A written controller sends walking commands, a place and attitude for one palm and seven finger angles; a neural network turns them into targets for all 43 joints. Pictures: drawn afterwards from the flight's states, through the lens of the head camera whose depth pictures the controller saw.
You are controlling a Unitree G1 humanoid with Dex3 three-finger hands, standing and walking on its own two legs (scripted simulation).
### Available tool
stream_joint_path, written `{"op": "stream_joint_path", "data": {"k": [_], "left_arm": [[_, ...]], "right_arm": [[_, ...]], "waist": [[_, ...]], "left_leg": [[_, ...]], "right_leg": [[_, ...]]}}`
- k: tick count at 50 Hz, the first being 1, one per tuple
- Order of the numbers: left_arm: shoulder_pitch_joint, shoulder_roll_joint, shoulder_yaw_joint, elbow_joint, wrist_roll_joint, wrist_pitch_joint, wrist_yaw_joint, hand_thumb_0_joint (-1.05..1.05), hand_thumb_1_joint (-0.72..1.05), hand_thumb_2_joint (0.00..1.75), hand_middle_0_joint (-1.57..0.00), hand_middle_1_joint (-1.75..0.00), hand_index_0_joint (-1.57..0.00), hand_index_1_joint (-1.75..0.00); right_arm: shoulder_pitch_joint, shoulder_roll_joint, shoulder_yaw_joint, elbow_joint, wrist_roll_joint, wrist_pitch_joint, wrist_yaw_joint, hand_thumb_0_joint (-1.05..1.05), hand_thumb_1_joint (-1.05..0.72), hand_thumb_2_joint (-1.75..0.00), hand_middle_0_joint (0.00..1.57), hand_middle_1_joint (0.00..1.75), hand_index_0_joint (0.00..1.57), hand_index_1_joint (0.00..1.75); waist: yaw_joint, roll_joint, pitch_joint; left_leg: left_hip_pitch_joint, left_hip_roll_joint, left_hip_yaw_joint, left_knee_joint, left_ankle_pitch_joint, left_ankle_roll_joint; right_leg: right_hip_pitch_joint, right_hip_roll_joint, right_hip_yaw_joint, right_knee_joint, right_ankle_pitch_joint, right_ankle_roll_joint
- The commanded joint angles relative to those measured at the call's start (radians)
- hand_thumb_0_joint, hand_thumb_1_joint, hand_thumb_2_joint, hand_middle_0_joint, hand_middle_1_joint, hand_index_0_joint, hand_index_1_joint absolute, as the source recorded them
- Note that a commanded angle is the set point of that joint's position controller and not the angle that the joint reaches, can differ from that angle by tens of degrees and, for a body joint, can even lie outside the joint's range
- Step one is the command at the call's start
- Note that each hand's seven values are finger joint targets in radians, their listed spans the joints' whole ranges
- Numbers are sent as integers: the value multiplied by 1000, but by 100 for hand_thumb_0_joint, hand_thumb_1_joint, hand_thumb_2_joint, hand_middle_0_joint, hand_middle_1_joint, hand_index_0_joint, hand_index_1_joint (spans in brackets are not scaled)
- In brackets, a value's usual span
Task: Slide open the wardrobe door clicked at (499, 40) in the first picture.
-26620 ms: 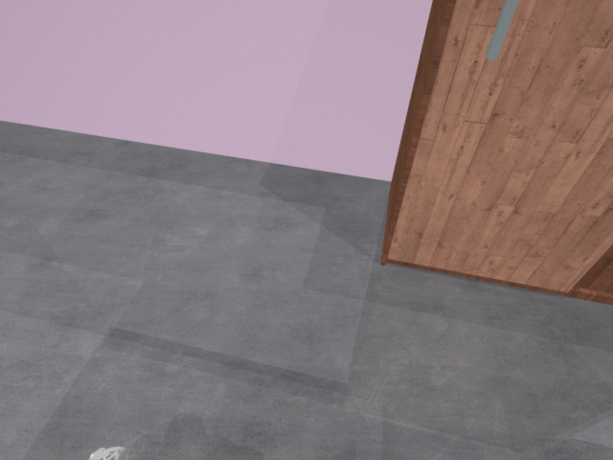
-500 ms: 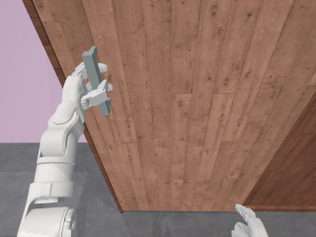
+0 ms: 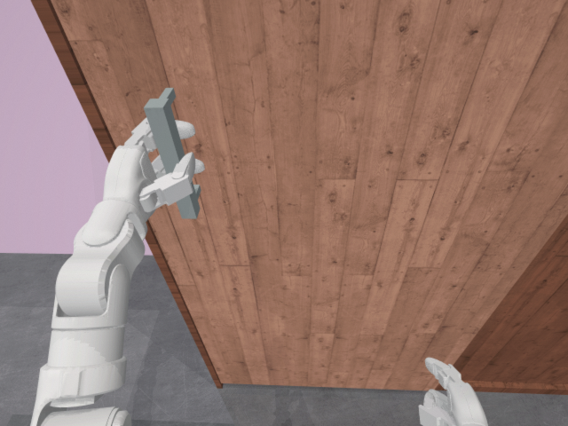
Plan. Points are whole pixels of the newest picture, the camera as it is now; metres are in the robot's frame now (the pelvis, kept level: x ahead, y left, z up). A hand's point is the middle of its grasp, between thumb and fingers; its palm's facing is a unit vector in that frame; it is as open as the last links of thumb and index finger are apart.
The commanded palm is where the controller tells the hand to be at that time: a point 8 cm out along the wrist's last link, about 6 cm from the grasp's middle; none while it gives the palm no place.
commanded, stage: tug the door sideways, standing still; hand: left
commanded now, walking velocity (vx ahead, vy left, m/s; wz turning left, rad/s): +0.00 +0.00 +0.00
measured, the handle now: (180, 157) +0.40 +0.18 +0.21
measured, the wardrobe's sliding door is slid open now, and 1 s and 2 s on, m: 0.00 0.02 0.10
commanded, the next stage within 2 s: step sideways, sliding the door along in 0.68 s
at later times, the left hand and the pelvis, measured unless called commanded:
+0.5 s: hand (191, 178) +0.35 +0.14 +0.22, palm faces +0.12 -0.99 -0.05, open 6.0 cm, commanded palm +0.32 +0.14 +0.22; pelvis -0.03 +0.00 +0.00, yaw +6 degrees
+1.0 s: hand (207, 180) +0.36 +0.13 +0.21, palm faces +0.13 -0.99 -0.09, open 6.1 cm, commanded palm +0.33 +0.16 +0.22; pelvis -0.06 -0.01 -0.01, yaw +0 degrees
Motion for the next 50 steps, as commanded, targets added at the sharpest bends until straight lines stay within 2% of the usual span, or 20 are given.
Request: {"op": "stream_joint_path", "data": {"k": [1,5,11,13,17,21,24,27,29,38,39,40,41,42,43,44,46,48,49,50], "left_arm": [[-514,70,-60,-197,-10,-59,-3,0,90,90,-45,-140,-45,-140],[-562,17,-127,-196,10,-66,4,0,90,90,-45,-140,-45,-140],[-655,-79,-227,-124,28,-110,8,0,90,90,-45,-140,-45,-140],[-692,-106,-258,-97,35,-123,4,0,90,90,-45,-140,-45,-140],[-774,-141,-299,-83,41,-147,2,0,90,90,-45,-140,-45,-140],[-813,-191,-344,-10,43,-158,5,0,90,90,-45,-140,-45,-140],[-841,-177,-335,39,46,-181,12,0,90,90,-45,-140,-45,-140],[-904,-199,-348,59,51,-196,18,0,90,90,-45,-140,-45,-140],[-892,-185,-336,104,49,-204,25,0,90,90,-45,-140,-45,-140],[-1010,-229,-352,224,41,-252,56,0,90,90,-45,-140,-45,-140],[-1003,-198,-330,266,43,-259,61,0,90,90,-45,-140,-45,-140],[-902,284,-12,302,109,-408,121,0,90,90,-45,-140,-45,-140],[-821,105,-139,367,122,-465,121,0,90,90,-45,-140,-45,-140],[-813,64,-169,372,116,-499,122,0,90,90,-45,-140,-45,-140],[-837,25,-207,322,106,-531,114,0,90,90,-45,-140,-45,-140],[-846,50,-199,283,105,-558,116,0,90,90,-45,-140,-45,-140],[-892,49,-203,255,98,-580,127,0,90,90,-45,-140,-45,-140],[-911,84,-181,197,99,-595,136,0,90,90,-45,-140,-45,-140],[-905,129,-147,186,94,-604,140,0,90,90,-45,-140,-45,-140],[-893,148,-128,184,97,-612,142,0,90,90,-45,-140,-45,-140]], "right_arm": [[-146,-87,-37,-131,-9,-60,-17,0,-90,-90,20,30,20,30],[-141,-82,-39,-117,-15,-61,-16,0,-90,-90,20,30,20,30],[-157,-65,-34,-108,-21,-69,-11,0,-90,-90,20,30,20,30],[-155,-59,-31,-105,-21,-71,-8,0,-90,-90,20,30,20,30],[-145,-54,-31,-100,-26,-75,1,0,-90,-90,20,30,20,30],[-150,-49,-32,-93,-20,-76,6,0,-90,-90,20,30,20,30],[-138,-55,-35,-80,-22,-79,8,0,-90,-90,20,30,20,30],[-124,-49,-32,-74,-20,-85,12,0,-90,-90,20,30,20,30],[-111,-56,-37,-65,-21,-84,11,0,-90,-90,20,30,20,30],[-93,-53,-37,-41,-12,-117,12,0,-90,-90,20,30,20,30],[-79,-62,-40,-28,-13,-114,8,0,-90,-90,20,30,20,30],[-74,-118,-52,-41,-24,-106,-14,0,-90,-90,20,30,20,30],[-67,-76,-47,-28,-34,-93,-19,0,-90,-90,20,30,20,30],[-71,-70,-51,-35,-36,-95,-24,0,-90,-90,20,30,20,30],[-69,-66,-52,-48,-34,-101,-34,0,-90,-90,20,30,20,30],[-75,-81,-60,-58,-30,-105,-46,0,-90,-90,20,30,20,30],[-94,-74,-58,-71,-28,-96,-55,0,-90,-90,20,30,20,30],[-84,-62,-59,-69,-28,-92,-51,0,-90,-90,20,30,20,30],[-76,-74,-67,-64,-27,-89,-51,0,-90,-90,20,30,20,30],[-80,-78,-68,-59,-28,-87,-50,0,-90,-90,20,30,20,30]], "waist": [[-18,-24,-263],[-27,-25,-315],[-45,-63,-265],[-50,-38,-260],[-56,-17,-313],[-67,-45,-292],[-66,-49,-287],[-73,20,-321],[-72,-36,-317],[-86,-12,-265],[-87,-47,-256],[-34,-58,-167],[-42,-104,-137],[-45,-80,-140],[-58,-57,-167],[-59,22,-189],[-67,155,-178],[-69,142,-174],[-63,98,-190],[-54,92,-184]], "left_leg": [[244,-27,-50,76,647,58],[276,-26,-65,90,702,57],[260,-30,-83,79,576,57],[270,-30,-91,83,565,55],[310,-27,-109,99,618,52],[293,-22,-118,98,551,47],[287,-22,-126,82,477,43],[325,-23,-136,93,508,33],[307,-20,-139,89,482,33],[263,-21,-141,58,308,29],[247,-21,-142,51,284,31],[131,59,-120,73,204,78],[95,50,-119,67,103,75],[98,72,-131,59,-4,81],[108,110,-182,31,-124,94],[141,168,-272,-27,-246,122],[131,311,-499,-134,-382,214],[188,371,-525,-110,-206,256],[225,375,-509,-66,-83,256],[217,373,-444,-27,44,249]], "right_leg": [[-32,17,3,35,745,0],[-33,14,-1,51,752,-1],[-77,15,-2,40,646,-4],[-99,17,-4,42,615,-7],[-112,18,-4,56,618,-10],[-138,20,-8,54,554,-11],[-151,22,-7,41,485,-14],[-181,25,-11,49,468,-19],[-173,28,-14,42,449,-16],[-225,34,-10,19,313,-17],[-215,33,-10,10,297,-16],[-279,-14,48,-25,176,31],[-252,-27,43,-13,141,34],[-277,-33,43,10,68,27],[-296,-21,35,72,-4,23],[-336,6,24,178,-68,22],[-425,45,42,455,-162,6],[-508,-1,93,555,-201,-4],[-513,-8,104,531,-219,-5],[-489,-21,108,478,-212,-4]]}}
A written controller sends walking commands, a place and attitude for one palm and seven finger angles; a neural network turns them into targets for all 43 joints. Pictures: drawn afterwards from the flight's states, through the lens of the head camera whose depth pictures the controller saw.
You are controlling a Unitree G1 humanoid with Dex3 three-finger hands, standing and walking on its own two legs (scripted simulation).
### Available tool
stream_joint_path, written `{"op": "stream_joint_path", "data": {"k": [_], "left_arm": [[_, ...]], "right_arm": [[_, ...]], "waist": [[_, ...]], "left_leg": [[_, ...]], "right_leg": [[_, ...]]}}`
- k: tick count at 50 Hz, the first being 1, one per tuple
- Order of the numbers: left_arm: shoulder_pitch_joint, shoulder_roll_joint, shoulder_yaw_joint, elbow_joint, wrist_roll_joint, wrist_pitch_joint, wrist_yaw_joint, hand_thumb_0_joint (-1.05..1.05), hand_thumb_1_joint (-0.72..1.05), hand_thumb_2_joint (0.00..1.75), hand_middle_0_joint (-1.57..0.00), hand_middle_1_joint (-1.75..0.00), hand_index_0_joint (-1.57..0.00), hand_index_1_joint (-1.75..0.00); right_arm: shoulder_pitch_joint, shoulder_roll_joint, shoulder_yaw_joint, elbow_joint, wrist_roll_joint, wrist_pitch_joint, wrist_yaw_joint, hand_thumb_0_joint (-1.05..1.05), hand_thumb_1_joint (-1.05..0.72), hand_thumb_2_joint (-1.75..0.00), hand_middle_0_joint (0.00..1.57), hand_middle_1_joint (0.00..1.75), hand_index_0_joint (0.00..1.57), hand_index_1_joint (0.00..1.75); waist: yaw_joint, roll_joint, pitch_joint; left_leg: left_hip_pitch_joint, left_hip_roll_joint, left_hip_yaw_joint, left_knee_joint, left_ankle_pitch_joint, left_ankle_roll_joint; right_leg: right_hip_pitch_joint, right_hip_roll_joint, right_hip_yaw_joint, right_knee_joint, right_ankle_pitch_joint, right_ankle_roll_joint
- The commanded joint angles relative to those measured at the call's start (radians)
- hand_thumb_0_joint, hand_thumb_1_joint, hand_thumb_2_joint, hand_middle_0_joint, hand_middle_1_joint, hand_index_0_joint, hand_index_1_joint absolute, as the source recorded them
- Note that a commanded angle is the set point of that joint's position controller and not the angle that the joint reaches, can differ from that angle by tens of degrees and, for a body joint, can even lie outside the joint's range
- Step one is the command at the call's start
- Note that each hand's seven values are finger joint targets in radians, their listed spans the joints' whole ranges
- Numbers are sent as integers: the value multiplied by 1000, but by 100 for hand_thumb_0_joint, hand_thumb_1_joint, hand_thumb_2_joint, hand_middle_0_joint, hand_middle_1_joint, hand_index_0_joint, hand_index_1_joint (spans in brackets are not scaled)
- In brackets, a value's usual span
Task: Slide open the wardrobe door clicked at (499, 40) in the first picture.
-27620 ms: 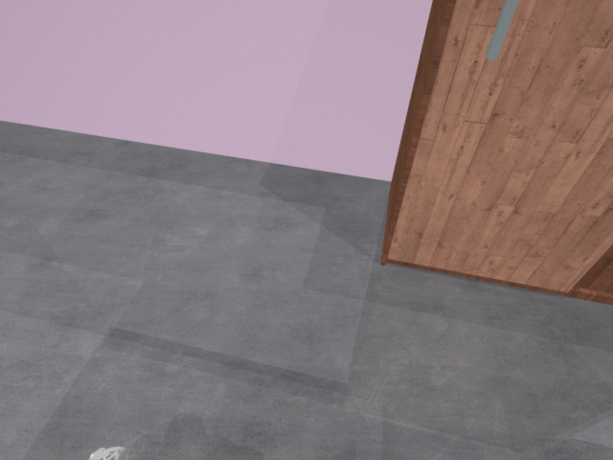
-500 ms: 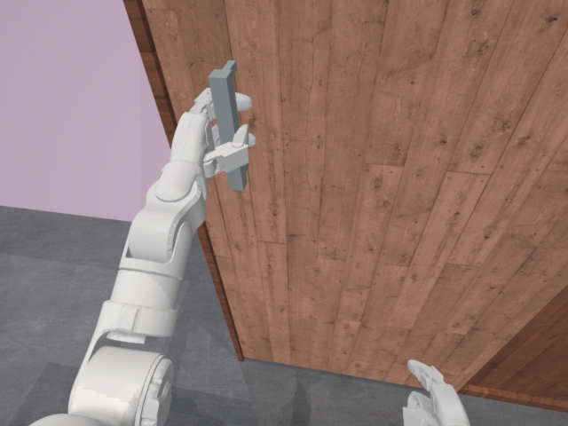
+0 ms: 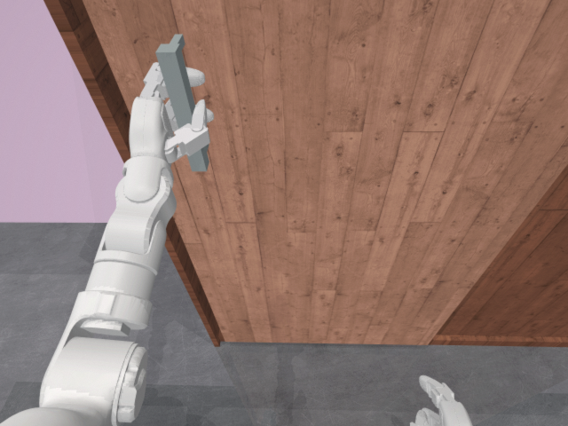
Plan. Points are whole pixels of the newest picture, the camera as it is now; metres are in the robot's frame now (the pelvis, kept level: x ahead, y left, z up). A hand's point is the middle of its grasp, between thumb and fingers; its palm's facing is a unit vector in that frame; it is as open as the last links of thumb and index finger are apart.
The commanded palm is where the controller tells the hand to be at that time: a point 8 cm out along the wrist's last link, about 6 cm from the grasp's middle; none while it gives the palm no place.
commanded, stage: step sideways, sliding the door along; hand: left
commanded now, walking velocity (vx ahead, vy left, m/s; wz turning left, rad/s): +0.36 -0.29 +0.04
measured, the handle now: (189, 107) +0.47 +0.16 +0.22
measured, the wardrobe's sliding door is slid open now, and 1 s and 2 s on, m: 0.02 0.10 0.39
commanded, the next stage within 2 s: none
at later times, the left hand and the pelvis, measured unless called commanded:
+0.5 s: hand (211, 127) +0.43 +0.12 +0.21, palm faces +0.29 -0.96 -0.05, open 6.2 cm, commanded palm +0.41 +0.10 +0.21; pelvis +0.05 -0.08 +0.00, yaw +5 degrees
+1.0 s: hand (264, 125) +0.44 +0.06 +0.21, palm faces +0.47 -0.88 -0.04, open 6.7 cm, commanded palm +0.41 +0.02 +0.21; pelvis +0.14 -0.18 -0.01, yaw +11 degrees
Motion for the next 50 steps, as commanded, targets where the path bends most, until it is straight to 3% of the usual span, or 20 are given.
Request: {"op": "stream_joint_path", "data": {"k": [1,4,6,7,10,15,16,17,18,19,22,25,34,36,38,39,43,45,47,50], "left_arm": [[-591,126,2,-332,16,-134,-25,0,90,90,-45,-140,-45,-140],[-551,144,10,-351,26,-137,-30,0,90,90,-45,-140,-45,-140],[-519,138,3,-357,38,-133,-29,0,90,90,-45,-140,-45,-140],[-512,131,4,-349,42,-136,-22,0,90,90,-45,-140,-45,-140],[-556,81,-34,-453,57,-155,-32,0,90,90,-45,-140,-45,-140],[-493,-37,-135,-567,67,-199,-33,0,90,90,-45,-140,-45,-140],[-498,-29,-138,-602,65,-208,-34,0,90,90,-45,-140,-45,-140],[-497,-59,-166,-660,47,-219,-43,0,90,90,-45,-140,-45,-140],[-546,-93,-206,-686,39,-229,-50,0,90,90,-45,-140,-45,-140],[-516,-119,-212,-624,32,-226,-59,0,90,90,-45,-140,-45,-140],[-589,-86,-225,-757,58,-221,-78,0,90,90,-45,-140,-45,-140],[-522,-151,-287,-757,68,-198,-98,0,90,90,-45,-140,-45,-140],[-331,-54,-210,-813,56,-190,-94,0,90,90,-45,-140,-45,-140],[-277,-20,-189,-854,71,-192,-89,0,90,90,-45,-140,-45,-140],[-163,103,-106,-876,94,-163,-77,0,90,90,-45,-140,-45,-140],[-69,89,-104,-859,105,-142,-65,0,90,90,-45,-140,-45,-140],[-59,-7,-149,-1147,72,-216,-27,0,90,90,-45,-140,-45,-140],[-44,-72,-214,-1181,75,-247,-26,0,90,90,-45,-140,-45,-140],[-18,-109,-250,-1213,76,-273,-37,0,90,90,-45,-140,-45,-140],[-92,-122,-275,-1229,102,-280,-55,0,90,90,-45,-140,-45,-140]], "right_arm": [[-117,-145,-54,-128,-2,-32,-12,0,-90,-90,20,30,20,30],[-133,-148,-52,-150,15,-28,-16,0,-90,-90,20,30,20,30],[-181,-105,-44,-174,18,-35,-20,0,-90,-90,20,30,20,30],[-187,-127,-53,-152,11,-48,-25,0,-90,-90,20,30,20,30],[-147,-122,-54,-111,6,-58,-12,0,-90,-90,20,30,20,30],[-120,-86,-45,-138,-11,-47,-9,0,-90,-90,20,30,20,30],[-90,-119,-69,-137,-11,-50,-7,0,-90,-90,20,30,20,30],[-100,-168,-94,-160,-14,-57,4,0,-90,-90,20,30,20,30],[-113,-127,-78,-160,2,-61,26,0,-90,-90,20,30,20,30],[-155,-135,-82,-177,13,-45,46,0,-90,-90,20,30,20,30],[-160,-138,-103,-147,15,-51,65,0,-90,-90,20,30,20,30],[-149,-144,-119,-168,21,-61,79,0,-90,-90,20,30,20,30],[-147,-116,-98,-238,26,-128,88,0,-90,-90,20,30,20,30],[-157,-89,-86,-248,38,-143,91,0,-90,-90,20,30,20,30],[-205,-46,-69,-234,22,-148,67,0,-90,-90,20,30,20,30],[-185,-45,-53,-214,2,-163,59,0,-90,-90,20,30,20,30],[-175,-63,-61,-200,18,-171,43,0,-90,-90,20,30,20,30],[-184,-75,-70,-210,11,-157,53,0,-90,-90,20,30,20,30],[-182,-140,-120,-258,12,-153,85,0,-90,-90,20,30,20,30],[-151,-137,-116,-266,11,-161,126,0,-90,-90,20,30,20,30]], "waist": [[-25,105,-279],[-3,47,-282],[11,-361,-206],[28,-252,-195],[5,-155,-182],[-16,-129,-306],[-56,-35,-358],[-48,251,-403],[-44,231,-424],[-36,170,-365],[-44,39,-259],[-45,143,-256],[-39,319,-300],[-12,135,-301],[14,-328,-301],[22,-204,-293],[-14,-394,-359],[-52,-204,-395],[-5,169,-447],[-43,136,-359]], "left_leg": [[328,333,-353,-139,84,213],[28,166,-68,76,-52,96],[-288,-41,-3,500,-339,15],[-322,-32,-68,623,-330,15],[-293,18,-73,618,-229,-2],[140,5,89,-44,35,4],[449,94,-11,-146,198,33],[711,419,-452,-130,512,172],[725,567,-620,-113,669,266],[656,595,-588,-112,607,295],[535,475,-307,-82,621,219],[431,360,-81,-124,537,144],[453,276,70,37,739,26],[329,183,55,211,501,62],[-98,-40,9,545,-430,50],[-94,-42,-50,548,-454,-11],[-127,-3,-53,275,-336,-5],[230,39,9,-104,237,-8],[626,462,-337,-44,1222,169],[521,437,-203,-44,1011,179]], "right_leg": [[-149,-55,42,-35,-51,-10],[233,-43,-17,-343,113,-26],[289,-329,454,-611,28,-162],[309,-383,488,-578,133,-214],[327,-330,318,-469,354,-229],[272,-191,0,-205,694,-133],[28,-168,-35,-8,610,-76],[-338,-43,-40,252,133,-2],[-382,-41,92,444,-65,-11],[-397,-83,170,523,-43,-27],[-447,-133,107,432,6,12],[-305,-116,-1,298,156,44],[33,-12,-158,-170,267,66],[215,-61,-108,-376,627,57],[412,-374,239,-339,1441,-66],[362,-405,208,-332,1508,-77],[500,-351,139,-156,1426,-124],[268,-238,4,-18,1073,-29],[-215,-95,-8,239,-90,37],[-291,-81,42,470,-120,26]]}}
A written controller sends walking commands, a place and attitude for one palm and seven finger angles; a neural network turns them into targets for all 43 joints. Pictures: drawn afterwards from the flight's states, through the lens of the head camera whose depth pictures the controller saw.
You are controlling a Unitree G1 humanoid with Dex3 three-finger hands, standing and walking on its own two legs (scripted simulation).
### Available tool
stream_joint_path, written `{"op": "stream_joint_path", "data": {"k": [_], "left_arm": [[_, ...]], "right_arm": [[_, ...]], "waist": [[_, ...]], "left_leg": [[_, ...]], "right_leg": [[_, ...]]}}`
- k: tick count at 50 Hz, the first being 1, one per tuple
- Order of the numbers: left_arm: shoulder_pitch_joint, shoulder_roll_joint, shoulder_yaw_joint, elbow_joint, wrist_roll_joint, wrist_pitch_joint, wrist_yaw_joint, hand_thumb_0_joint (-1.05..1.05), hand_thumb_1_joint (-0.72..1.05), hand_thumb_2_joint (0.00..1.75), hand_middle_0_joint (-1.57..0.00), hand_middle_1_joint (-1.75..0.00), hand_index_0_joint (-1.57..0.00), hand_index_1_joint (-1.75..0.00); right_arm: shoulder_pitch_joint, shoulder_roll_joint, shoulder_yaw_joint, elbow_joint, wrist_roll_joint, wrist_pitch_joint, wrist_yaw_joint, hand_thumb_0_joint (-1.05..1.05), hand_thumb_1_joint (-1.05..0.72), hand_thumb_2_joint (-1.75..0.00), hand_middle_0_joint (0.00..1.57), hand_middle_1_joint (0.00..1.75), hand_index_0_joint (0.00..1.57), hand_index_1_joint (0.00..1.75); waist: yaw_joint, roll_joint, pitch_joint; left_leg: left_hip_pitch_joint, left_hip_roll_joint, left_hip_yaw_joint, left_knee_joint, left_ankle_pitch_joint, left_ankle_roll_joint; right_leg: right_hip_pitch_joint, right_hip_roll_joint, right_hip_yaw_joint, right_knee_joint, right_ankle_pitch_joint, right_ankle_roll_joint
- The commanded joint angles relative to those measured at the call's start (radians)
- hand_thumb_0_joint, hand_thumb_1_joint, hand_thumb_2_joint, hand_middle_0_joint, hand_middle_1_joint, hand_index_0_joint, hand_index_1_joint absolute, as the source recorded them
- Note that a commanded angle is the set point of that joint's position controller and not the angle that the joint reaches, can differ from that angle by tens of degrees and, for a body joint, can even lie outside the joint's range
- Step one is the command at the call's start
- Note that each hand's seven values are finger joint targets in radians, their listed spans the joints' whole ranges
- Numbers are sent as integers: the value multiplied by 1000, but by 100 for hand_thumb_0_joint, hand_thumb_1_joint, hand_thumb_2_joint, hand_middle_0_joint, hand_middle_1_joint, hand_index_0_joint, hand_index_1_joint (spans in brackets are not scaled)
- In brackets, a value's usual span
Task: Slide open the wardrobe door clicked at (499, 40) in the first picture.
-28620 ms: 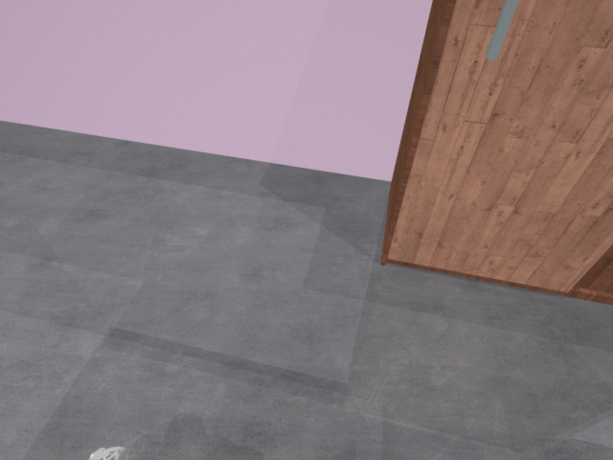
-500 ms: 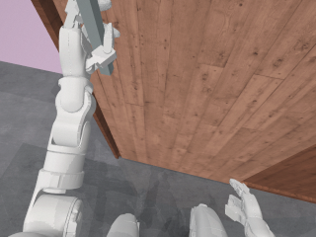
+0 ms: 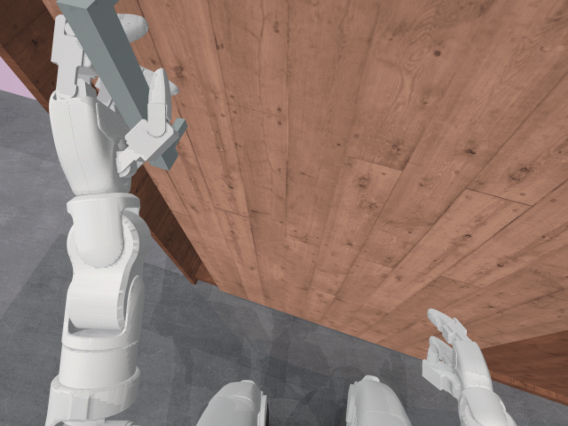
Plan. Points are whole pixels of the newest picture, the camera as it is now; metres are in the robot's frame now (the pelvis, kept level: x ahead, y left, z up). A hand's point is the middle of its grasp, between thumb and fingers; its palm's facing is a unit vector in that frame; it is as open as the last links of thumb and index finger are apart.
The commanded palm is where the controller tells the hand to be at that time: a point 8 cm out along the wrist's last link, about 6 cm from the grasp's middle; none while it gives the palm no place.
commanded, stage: step sideways, sliding the door along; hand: left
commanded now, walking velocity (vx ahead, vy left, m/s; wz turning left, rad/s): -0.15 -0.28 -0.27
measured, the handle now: (145, 84) +0.38 +0.20 +0.23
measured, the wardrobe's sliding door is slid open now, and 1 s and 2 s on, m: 0.10 0.39 0.53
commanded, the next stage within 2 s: stop walking and hold the door there in 2.00 s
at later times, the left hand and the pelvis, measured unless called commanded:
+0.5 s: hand (314, 164) +0.32 +0.04 +0.22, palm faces +0.26 -0.96 -0.04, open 6.7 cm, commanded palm +0.28 +0.02 +0.20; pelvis +0.01 -0.11 +0.00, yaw -5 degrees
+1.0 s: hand (494, 231) +0.28 -0.10 +0.22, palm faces -0.09 -0.99 -0.10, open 7.4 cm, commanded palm +0.27 -0.07 +0.20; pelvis -0.10 -0.18 +0.02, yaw -14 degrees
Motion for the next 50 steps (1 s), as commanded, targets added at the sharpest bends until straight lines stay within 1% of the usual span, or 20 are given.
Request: {"op": "stream_joint_path", "data": {"k": [1,7,14,19,20,21,22,23,24,25,27,32,33,34,35,36,39,40,42,50], "left_arm": [[-397,-14,-288,-438,-8,-192,-107,0,90,90,-45,-140,-45,-140],[-232,-58,-350,-429,-2,-151,-130,0,90,90,-45,-140,-45,-140],[-138,-44,-346,-441,0,-150,-124,0,90,90,-45,-140,-45,-140],[-113,-13,-324,-476,-9,-158,-113,0,90,90,-45,-140,-45,-140],[-91,-6,-313,-470,-10,-160,-111,0,90,90,-45,-140,-45,-140],[-96,17,-302,-489,-4,-168,-112,0,90,90,-45,-140,-45,-140],[-87,64,-281,-503,2,-171,-107,0,90,90,-45,-140,-45,-140],[12,102,-228,-465,4,-161,-93,0,90,90,-45,-140,-45,-140],[106,89,-201,-434,-3,-147,-79,0,90,90,-45,-140,-45,-140],[76,64,-235,-497,-16,-163,-87,0,90,90,-45,-140,-45,-140],[-20,22,-260,-601,-13,-216,-80,0,90,90,-45,-140,-45,-140],[-62,117,-155,-482,-3,-239,-78,0,90,90,-45,-140,-45,-140],[-103,133,-146,-464,-11,-234,-84,0,90,90,-45,-140,-45,-140],[-98,154,-125,-451,-25,-223,-92,0,90,90,-45,-140,-45,-140],[-129,114,-145,-395,-6,-216,-108,0,90,90,-45,-140,-45,-140],[-169,136,-110,-320,8,-209,-109,0,90,90,-45,-140,-45,-140],[-292,172,-60,-328,-10,-174,-106,0,90,90,-45,-140,-45,-140],[-249,158,-66,-229,-7,-149,-105,0,90,90,-45,-140,-45,-140],[-277,110,-110,-193,-16,-121,-114,0,90,90,-45,-140,-45,-140],[-384,164,-62,-16,-40,-110,-114,0,90,90,-45,-140,-45,-140]], "right_arm": [[-15,-92,-31,-174,-5,-68,40,0,-90,-90,20,30,20,30],[4,-75,-14,-206,-16,-77,53,0,-90,-90,20,30,20,30],[-11,-50,14,-228,-32,-92,38,0,-90,-90,20,30,20,30],[-50,-37,28,-230,-19,-93,34,0,-90,-90,20,30,20,30],[-53,-29,33,-238,-11,-94,37,0,-90,-90,20,30,20,30],[-55,-17,37,-243,-4,-93,35,0,-90,-90,20,30,20,30],[-71,8,48,-252,-3,-88,26,0,-90,-90,20,30,20,30],[-94,7,56,-240,-15,-92,9,0,-90,-90,20,30,20,30],[-39,-5,47,-215,-14,-94,9,0,-90,-90,20,30,20,30],[-38,-10,32,-223,-8,-87,13,0,-90,-90,20,30,20,30],[-59,15,49,-182,-15,-75,14,0,-90,-90,20,30,20,30],[-41,-14,16,-149,-27,1,-5,0,-90,-90,20,30,20,30],[-28,-30,2,-156,-28,12,-13,0,-90,-90,20,30,20,30],[-45,-83,-21,-186,-26,20,-18,0,-90,-90,20,30,20,30],[-49,-77,-19,-191,-37,17,-8,0,-90,-90,20,30,20,30],[-76,-88,-20,-178,-41,9,3,0,-90,-90,20,30,20,30],[-74,-84,-14,-151,-45,20,-1,0,-90,-90,20,30,20,30],[-61,-91,-16,-125,-41,27,3,0,-90,-90,20,30,20,30],[-29,-91,-21,-117,-36,41,5,0,-90,-90,20,30,20,30],[-5,-81,-2,-129,-14,44,-2,0,-90,-90,20,30,20,30]], "waist": [[-142,163,-570],[-114,231,-497],[-121,297,-477],[-114,219,-480],[-101,177,-489],[-97,49,-493],[-96,-161,-491],[-64,-269,-479],[-51,-277,-509],[-58,-318,-541],[-100,-241,-574],[-131,-175,-654],[-150,-126,-662],[-141,113,-627],[-111,187,-620],[-111,65,-588],[-115,112,-475],[-113,128,-446],[-112,160,-480],[-126,319,-501]], "left_leg": [[504,379,-196,-172,1089,116],[532,299,-7,-224,1063,23],[552,328,35,-221,1079,25],[439,310,30,-70,913,4],[387,281,21,-7,816,-5],[292,208,37,84,578,-25],[95,83,55,223,34,-65],[-57,-35,-29,334,-362,-77],[-87,-51,-103,424,-406,-72],[-93,-47,-151,460,-402,-72],[-155,-24,-153,381,-338,-78],[175,-14,-8,-133,85,-84],[357,70,-67,-219,301,-55],[486,334,-332,-281,685,46],[459,551,-555,-299,967,175],[363,554,-479,-303,801,198],[288,486,-337,-299,670,154],[296,433,-235,-293,658,120],[317,369,-136,-289,654,68],[251,321,-46,-232,565,26]], "right_leg": [[-181,5,47,320,-101,-10],[-151,42,-64,135,71,18],[-35,56,-69,-156,144,18],[184,67,-71,-447,352,12],[253,60,-69,-511,454,14],[334,13,-37,-551,755,9],[426,-146,110,-553,1250,-44],[417,-240,247,-545,1511,-108],[425,-282,303,-533,1544,-142],[453,-278,301,-513,1432,-139],[571,-259,248,-475,1365,-200],[372,-142,93,-386,1003,-134],[190,-102,66,-298,797,-93],[-70,6,8,-117,253,-22],[-150,61,69,103,-120,-3],[-123,71,150,247,-56,-16],[-203,13,146,300,31,12],[-221,23,115,291,85,25],[-159,33,48,184,131,34],[188,91,-95,-347,41,31]]}}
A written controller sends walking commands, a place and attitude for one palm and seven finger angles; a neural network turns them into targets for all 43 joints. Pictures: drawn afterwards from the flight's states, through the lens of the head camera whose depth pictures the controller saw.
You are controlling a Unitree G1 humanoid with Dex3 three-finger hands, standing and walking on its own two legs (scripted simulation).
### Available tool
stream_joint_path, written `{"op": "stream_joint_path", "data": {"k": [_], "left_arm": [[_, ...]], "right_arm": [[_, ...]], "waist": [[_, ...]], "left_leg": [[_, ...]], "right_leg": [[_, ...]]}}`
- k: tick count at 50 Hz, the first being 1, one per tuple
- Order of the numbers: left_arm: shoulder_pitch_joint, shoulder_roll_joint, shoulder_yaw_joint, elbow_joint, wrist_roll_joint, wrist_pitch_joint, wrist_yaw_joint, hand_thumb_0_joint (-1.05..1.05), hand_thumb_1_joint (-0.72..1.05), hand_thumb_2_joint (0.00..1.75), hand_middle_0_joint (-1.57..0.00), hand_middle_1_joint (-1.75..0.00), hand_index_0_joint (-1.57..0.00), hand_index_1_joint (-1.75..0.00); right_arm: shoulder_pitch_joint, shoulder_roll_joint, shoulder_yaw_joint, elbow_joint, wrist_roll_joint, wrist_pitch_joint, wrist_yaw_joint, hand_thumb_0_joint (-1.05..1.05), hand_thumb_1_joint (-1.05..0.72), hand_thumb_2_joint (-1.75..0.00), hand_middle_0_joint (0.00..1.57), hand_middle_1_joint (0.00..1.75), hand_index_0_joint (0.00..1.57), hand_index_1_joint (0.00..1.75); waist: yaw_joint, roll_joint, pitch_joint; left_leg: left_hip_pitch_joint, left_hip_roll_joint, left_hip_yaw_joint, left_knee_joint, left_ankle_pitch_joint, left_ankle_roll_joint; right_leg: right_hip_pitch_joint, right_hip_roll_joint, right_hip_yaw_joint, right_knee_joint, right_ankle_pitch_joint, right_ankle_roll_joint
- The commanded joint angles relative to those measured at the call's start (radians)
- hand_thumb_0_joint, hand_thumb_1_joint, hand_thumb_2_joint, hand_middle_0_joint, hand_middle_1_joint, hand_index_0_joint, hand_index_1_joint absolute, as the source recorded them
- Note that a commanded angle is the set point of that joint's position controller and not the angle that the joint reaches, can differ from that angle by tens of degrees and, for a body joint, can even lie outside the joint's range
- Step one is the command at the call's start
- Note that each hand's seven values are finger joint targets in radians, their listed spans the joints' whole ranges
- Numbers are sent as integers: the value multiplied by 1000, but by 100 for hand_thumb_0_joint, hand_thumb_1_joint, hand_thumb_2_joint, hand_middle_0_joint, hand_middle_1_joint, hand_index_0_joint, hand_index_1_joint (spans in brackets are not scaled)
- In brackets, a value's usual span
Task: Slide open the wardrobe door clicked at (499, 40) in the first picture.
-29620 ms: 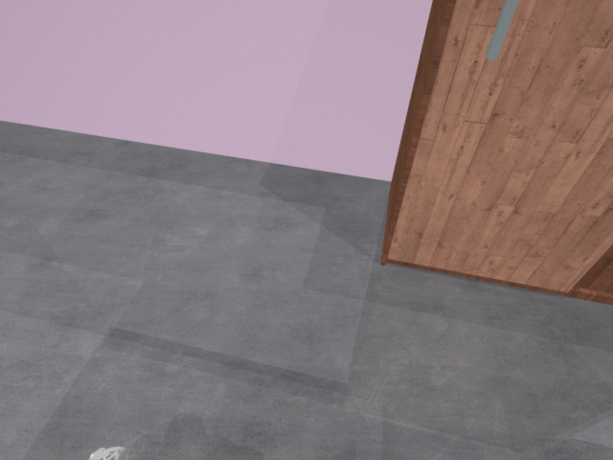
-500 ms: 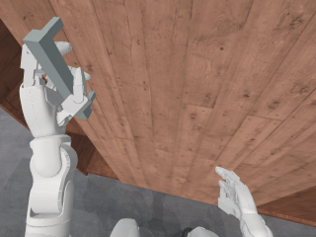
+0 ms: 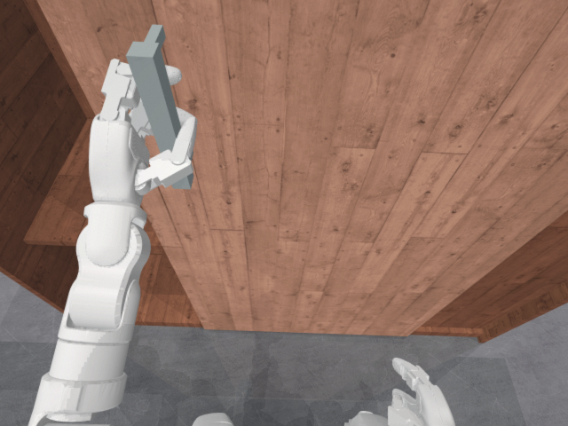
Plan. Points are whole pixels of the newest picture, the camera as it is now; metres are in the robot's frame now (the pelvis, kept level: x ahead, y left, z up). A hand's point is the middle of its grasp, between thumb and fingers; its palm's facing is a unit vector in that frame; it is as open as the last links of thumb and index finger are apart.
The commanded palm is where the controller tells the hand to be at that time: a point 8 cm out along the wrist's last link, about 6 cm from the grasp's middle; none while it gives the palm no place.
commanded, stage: step sideways, sliding the door along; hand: left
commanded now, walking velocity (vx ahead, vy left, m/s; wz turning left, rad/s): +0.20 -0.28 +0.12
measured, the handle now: (171, 116) +0.39 +0.19 +0.21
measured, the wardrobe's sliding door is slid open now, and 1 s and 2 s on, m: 0.39 0.53 0.53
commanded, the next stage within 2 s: stop walking and hold the door there in 1.00 s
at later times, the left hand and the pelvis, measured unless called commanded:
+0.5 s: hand (282, 152) +0.36 +0.06 +0.20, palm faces +0.22 -0.98 -0.02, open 6.5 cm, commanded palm +0.34 +0.07 +0.17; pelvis -0.04 -0.13 -0.01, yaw +3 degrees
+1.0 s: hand (321, 149) +0.37 +0.02 +0.20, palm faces +0.51 -0.85 -0.07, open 6.7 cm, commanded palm +0.34 -0.01 +0.19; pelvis +0.00 -0.27 -0.03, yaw +12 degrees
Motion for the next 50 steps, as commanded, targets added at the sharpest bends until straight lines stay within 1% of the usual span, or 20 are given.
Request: {"op": "stream_joint_path", "data": {"k": [1,3,5,6,7,14,15,16,17,24,35,37,39,40,44,46,47,48,49,50], "left_arm": [[-445,64,-36,-205,2,-97,-27,0,90,90,-45,-140,-45,-140],[-503,100,-35,-184,8,-93,-20,0,90,90,-45,-140,-45,-140],[-525,196,12,-169,17,-80,9,0,90,90,-45,-140,-45,-140],[-590,184,9,-183,18,-86,21,0,90,90,-45,-140,-45,-140],[-623,155,-8,-201,3,-81,19,0,90,90,-45,-140,-45,-140],[-648,99,4,-56,11,-80,31,0,90,90,-45,-140,-45,-140],[-675,53,-46,-73,6,-96,18,0,90,90,-45,-140,-45,-140],[-708,11,-86,-82,-12,-107,10,0,90,90,-45,-140,-45,-140],[-755,-11,-114,-43,-8,-107,5,0,90,90,-45,-140,-45,-140],[-875,10,-117,38,19,-63,-26,0,90,90,-45,-140,-45,-140],[-962,-129,-255,146,-12,-56,-39,0,90,90,-45,-140,-45,-140],[-963,-79,-227,136,-6,-64,-33,0,90,90,-45,-140,-45,-140],[-962,61,-151,150,11,-57,-6,0,90,90,-45,-140,-45,-140],[-958,95,-119,118,7,-63,5,0,90,90,-45,-140,-45,-140],[-965,10,-141,24,-17,-70,16,0,90,90,-45,-140,-45,-140],[-897,-24,-160,-8,-20,-94,12,0,90,90,-45,-140,-45,-140],[-885,-30,-170,-54,-24,-116,4,0,90,90,-45,-140,-45,-140],[-855,-75,-193,-91,-40,-124,-5,0,90,90,-45,-140,-45,-140],[-840,-88,-203,-56,-38,-113,-6,0,90,90,-45,-140,-45,-140],[-847,-67,-165,-17,-36,-102,-12,0,90,90,-45,-140,-45,-140]], "right_arm": [[-115,-190,-68,-151,17,-64,-15,0,-90,-90,20,30,20,30],[-117,-154,-47,-151,43,-72,-16,0,-90,-90,20,30,20,30],[-194,-128,-35,-164,36,-67,-36,0,-90,-90,20,30,20,30],[-213,-131,-29,-144,19,-70,-39,0,-90,-90,20,30,20,30],[-191,-168,-43,-118,25,-67,-54,0,-90,-90,20,30,20,30],[-108,-209,-57,-80,1,5,-91,0,-90,-90,20,30,20,30],[-74,-233,-69,-86,0,-3,-94,0,-90,-90,20,30,20,30],[-77,-261,-80,-100,-2,-18,-90,0,-90,-90,20,30,20,30],[-102,-204,-57,-99,10,-31,-74,0,-90,-90,20,30,20,30],[-117,-239,-81,-74,14,-26,-50,0,-90,-90,20,30,20,30],[-104,-206,-53,-102,37,-61,-54,0,-90,-90,20,30,20,30],[-109,-184,-42,-103,51,-64,-49,0,-90,-90,20,30,20,30],[-148,-140,-29,-100,58,-65,-59,0,-90,-90,20,30,20,30],[-183,-144,-32,-103,47,-69,-68,0,-90,-90,20,30,20,30],[-150,-177,-45,-53,39,-50,-84,0,-90,-90,20,30,20,30],[-111,-184,-50,-67,41,-28,-77,0,-90,-90,20,30,20,30],[-97,-210,-73,-74,33,-23,-77,0,-90,-90,20,30,20,30],[-95,-255,-95,-97,25,-29,-69,0,-90,-90,20,30,20,30],[-89,-240,-80,-107,34,-23,-40,0,-90,-90,20,30,20,30],[-144,-264,-96,-116,51,-25,-14,0,-90,-90,20,30,20,30]], "waist": [[-63,270,-403],[-47,30,-439],[-1,-347,-399],[11,-269,-377],[-5,-397,-393],[-58,-174,-433],[-88,-22,-487],[-80,278,-520],[-76,201,-512],[-73,105,-381],[-74,271,-453],[-51,108,-475],[-27,-381,-429],[4,-347,-418],[-33,-356,-389],[-82,-227,-449],[-113,-57,-491],[-86,251,-545],[-79,231,-574],[-68,86,-554]], "left_leg": [[206,63,-53,36,310,158],[90,-83,-4,248,14,111],[-327,-240,-22,678,-536,84],[-365,-227,-70,787,-527,92],[-389,-216,-100,829,-494,86],[135,-227,63,25,-59,81],[423,-113,-74,-49,46,121],[620,220,-541,-85,345,247],[574,299,-631,-92,386,307],[259,110,-176,-117,73,203],[255,55,-73,9,120,189],[128,-24,-51,170,88,153],[-287,-217,-3,573,-441,79],[-374,-249,-43,755,-531,77],[-306,-193,-24,462,-453,86],[53,-221,72,11,-78,72],[415,-125,-13,-46,235,111],[670,208,-402,15,762,238],[657,307,-528,33,880,301],[527,323,-445,14,648,327]], "right_leg": [[178,65,-104,-297,33,-7],[300,-39,-36,-512,242,-46],[407,-324,256,-480,629,-214],[365,-360,236,-468,646,-241],[446,-305,222,-433,639,-234],[279,-158,-58,-221,494,-178],[31,-116,-73,-31,332,-130],[-274,10,-42,213,-141,-64],[-261,10,95,389,-142,-78],[-217,-59,24,367,127,-36],[119,30,-138,-211,-10,-25],[302,-4,-95,-408,153,-39],[488,-302,255,-478,604,-196],[487,-368,298,-440,783,-243],[555,-268,94,-273,902,-239],[410,-166,-66,-82,804,-157],[98,-121,-90,107,554,-97],[-263,-15,-45,320,-113,-35],[-245,-36,82,466,-245,-53],[-228,-47,135,518,-175,-54]]}}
